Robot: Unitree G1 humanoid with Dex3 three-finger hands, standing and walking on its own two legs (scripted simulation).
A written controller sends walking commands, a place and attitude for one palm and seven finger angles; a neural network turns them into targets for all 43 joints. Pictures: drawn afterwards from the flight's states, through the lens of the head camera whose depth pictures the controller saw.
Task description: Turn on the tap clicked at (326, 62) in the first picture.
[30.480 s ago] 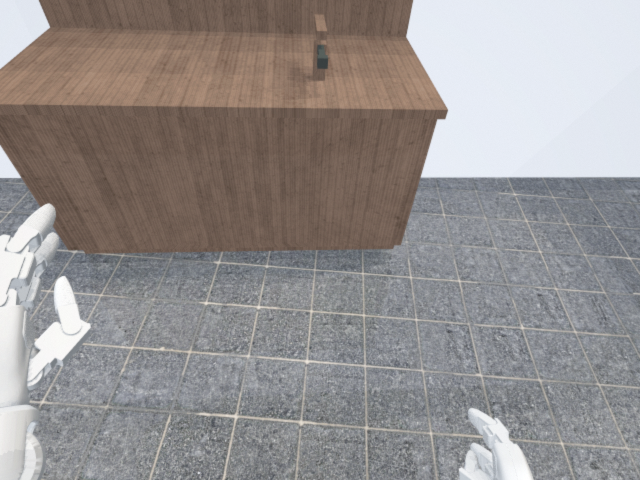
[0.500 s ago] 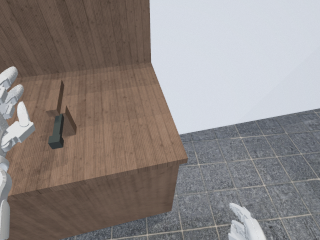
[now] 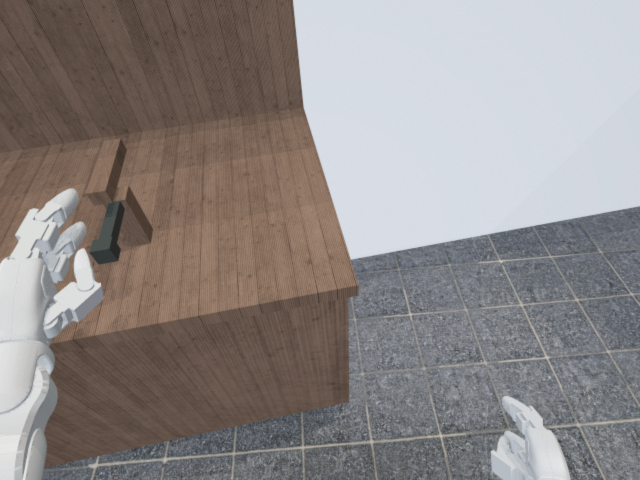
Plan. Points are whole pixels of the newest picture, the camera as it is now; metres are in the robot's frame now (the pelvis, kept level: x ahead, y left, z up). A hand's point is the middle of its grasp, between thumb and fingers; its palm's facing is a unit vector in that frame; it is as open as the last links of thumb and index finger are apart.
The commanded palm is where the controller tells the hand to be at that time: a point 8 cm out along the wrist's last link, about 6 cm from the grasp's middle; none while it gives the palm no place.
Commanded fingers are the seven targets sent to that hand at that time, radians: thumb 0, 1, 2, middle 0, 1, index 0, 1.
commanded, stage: turn the palm inward beside the body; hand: left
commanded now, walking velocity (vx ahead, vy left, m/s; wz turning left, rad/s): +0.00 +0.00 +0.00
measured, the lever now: (105, 250) +0.39 +0.35 +0.06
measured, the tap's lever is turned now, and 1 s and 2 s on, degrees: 0 0 0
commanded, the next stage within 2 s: reach beside the lever's end, fingers flat in 1.52 s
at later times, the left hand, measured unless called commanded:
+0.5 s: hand (57, 292) +0.26 +0.30 +0.15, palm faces +0.38 -0.89 -0.23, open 7.4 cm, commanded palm +0.21 +0.34 +0.16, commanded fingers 0.00 0.90 0.90 -0.20 -0.30 -0.20 -0.30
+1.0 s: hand (81, 351) +0.21 +0.26 +0.13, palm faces +0.44 -0.89 -0.14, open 7.4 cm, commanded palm +0.16 +0.30 +0.15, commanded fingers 0.00 0.90 0.90 -0.20 -0.30 -0.20 -0.30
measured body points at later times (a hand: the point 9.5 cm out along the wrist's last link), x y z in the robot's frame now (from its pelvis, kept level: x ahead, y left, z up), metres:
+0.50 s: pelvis +0.06 +0.07 +0.00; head +0.06 +0.07 +0.45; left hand +0.24 +0.34 +0.17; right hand +0.25 -0.14 -0.07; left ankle +0.01 +0.15 -0.71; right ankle +0.05 -0.06 -0.71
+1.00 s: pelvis +0.03 +0.03 +0.01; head +0.02 +0.01 +0.46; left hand +0.18 +0.30 +0.14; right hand +0.22 -0.19 -0.08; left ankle +0.01 +0.15 -0.71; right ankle +0.05 -0.06 -0.71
